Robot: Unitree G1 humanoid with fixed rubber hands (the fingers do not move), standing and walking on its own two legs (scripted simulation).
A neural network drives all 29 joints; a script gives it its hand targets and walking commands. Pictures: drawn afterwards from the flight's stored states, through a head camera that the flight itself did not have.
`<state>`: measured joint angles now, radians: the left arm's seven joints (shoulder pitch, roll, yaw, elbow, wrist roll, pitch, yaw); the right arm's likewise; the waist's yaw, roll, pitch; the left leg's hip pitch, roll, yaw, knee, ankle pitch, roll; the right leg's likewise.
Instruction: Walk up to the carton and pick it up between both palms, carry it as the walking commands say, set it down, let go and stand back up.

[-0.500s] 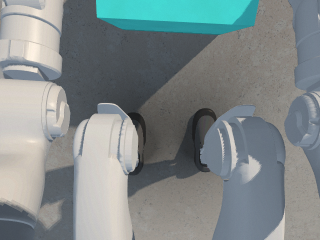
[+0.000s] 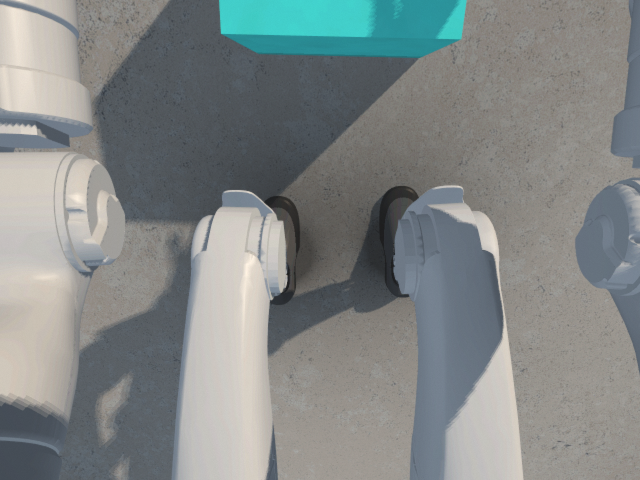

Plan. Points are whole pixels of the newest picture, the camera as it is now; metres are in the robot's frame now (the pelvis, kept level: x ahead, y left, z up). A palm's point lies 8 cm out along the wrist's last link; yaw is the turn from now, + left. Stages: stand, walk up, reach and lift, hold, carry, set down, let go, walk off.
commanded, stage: set down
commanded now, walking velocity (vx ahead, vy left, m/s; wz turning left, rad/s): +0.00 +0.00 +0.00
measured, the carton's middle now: out of the picture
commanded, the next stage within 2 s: let go in 0.72 s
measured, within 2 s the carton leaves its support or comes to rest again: neither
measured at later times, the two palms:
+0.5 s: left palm out of the picture +0.60 +0.19 +0.03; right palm out of the picture +0.57 -0.23 +0.02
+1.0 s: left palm out of the picture +0.53 +0.20 +0.08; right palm out of the picture +0.51 -0.22 +0.07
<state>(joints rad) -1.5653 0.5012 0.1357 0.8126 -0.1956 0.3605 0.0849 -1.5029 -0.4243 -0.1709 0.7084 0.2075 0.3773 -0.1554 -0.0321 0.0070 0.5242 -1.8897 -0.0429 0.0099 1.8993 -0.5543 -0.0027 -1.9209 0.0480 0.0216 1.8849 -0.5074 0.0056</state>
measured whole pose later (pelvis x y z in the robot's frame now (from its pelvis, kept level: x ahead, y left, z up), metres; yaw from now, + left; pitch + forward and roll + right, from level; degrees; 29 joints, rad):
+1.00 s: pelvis +0.03 +0.00 +0.22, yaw +1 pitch +24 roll +1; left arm -1.11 0.37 0.20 0.59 -0.04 0.33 0.04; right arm -1.02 -0.35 -0.18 0.49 0.06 0.34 -0.06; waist -0.02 0.01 0.52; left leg -1.13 -0.06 -0.05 1.01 -0.30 -0.01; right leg -1.15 0.04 0.04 1.01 -0.28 0.00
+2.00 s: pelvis +0.14 +0.00 +0.30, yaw +1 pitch -6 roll +0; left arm 0.23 0.21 0.05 0.42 0.02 0.12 -0.07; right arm 0.23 -0.22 -0.05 0.42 -0.02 0.13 0.08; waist -0.01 0.02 0.12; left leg -0.09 -0.04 -0.06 0.50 -0.31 0.02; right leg -0.09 0.02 0.03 0.48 -0.29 0.00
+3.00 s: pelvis +0.11 +0.00 +0.30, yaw +1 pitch -4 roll +0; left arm 0.28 0.32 0.04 0.88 0.04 -0.04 -0.01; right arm 0.29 -0.35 -0.03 0.86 -0.03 -0.03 0.00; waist 0.01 0.01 -0.09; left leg -0.17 -0.04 -0.06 0.47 -0.24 0.01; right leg -0.18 0.02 0.03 0.48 -0.23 -0.01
